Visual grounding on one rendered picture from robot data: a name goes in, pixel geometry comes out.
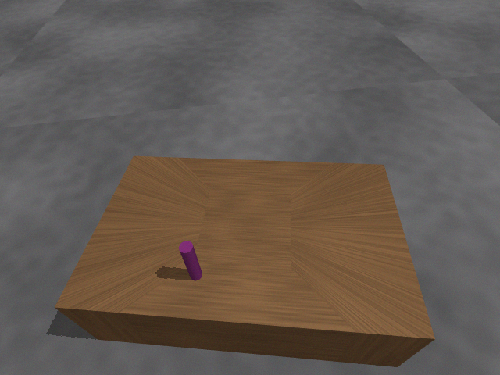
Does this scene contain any can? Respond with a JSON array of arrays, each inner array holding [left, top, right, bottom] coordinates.
[[179, 241, 202, 280]]

